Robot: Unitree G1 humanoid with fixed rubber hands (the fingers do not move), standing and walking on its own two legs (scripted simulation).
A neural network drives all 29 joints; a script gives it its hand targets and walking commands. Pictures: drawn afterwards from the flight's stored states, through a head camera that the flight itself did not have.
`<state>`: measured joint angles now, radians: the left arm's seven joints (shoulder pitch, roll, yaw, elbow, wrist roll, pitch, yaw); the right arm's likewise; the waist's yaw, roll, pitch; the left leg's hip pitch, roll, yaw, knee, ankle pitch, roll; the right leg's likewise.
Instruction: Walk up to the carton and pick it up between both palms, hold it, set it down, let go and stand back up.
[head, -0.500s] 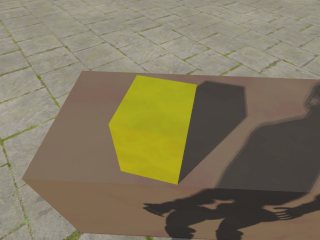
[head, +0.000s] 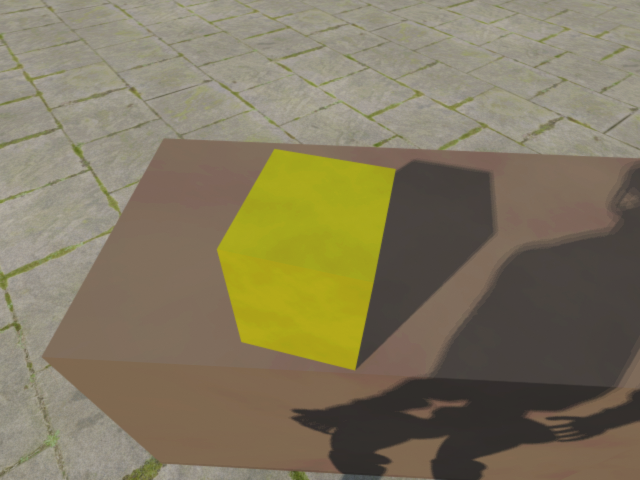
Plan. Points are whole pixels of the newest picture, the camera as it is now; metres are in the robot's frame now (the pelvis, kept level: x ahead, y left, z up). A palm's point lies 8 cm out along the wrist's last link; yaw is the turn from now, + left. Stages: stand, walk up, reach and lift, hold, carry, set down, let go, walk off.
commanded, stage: stand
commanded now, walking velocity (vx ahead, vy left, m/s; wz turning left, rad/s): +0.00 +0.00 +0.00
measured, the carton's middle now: (314, 259) +0.44 +0.01 +0.01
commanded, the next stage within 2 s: none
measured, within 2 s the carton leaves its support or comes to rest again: neither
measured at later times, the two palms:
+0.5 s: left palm out of the picture +0.04 +0.27 -0.12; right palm out of the picture +0.05 -0.27 -0.11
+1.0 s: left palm out of the picture +0.04 +0.27 -0.12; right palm out of the picture +0.04 -0.26 -0.12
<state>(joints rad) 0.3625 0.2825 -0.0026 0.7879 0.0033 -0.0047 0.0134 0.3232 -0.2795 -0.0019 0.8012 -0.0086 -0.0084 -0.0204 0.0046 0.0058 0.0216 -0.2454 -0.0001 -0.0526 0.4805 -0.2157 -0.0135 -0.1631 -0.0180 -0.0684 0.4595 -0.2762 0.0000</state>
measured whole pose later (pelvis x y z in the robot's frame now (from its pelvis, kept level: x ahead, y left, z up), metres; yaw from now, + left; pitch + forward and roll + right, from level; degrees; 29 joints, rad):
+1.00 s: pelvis +0.00 +0.00 +0.00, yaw -1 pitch -1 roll +0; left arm 0.36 0.28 0.00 0.83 0.00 -0.01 0.02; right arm 0.32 -0.28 0.00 0.86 -0.01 -0.01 -0.03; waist 0.00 0.00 0.02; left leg -0.23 0.00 -0.04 0.46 -0.21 -0.01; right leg -0.15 -0.02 -0.05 0.44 -0.27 0.01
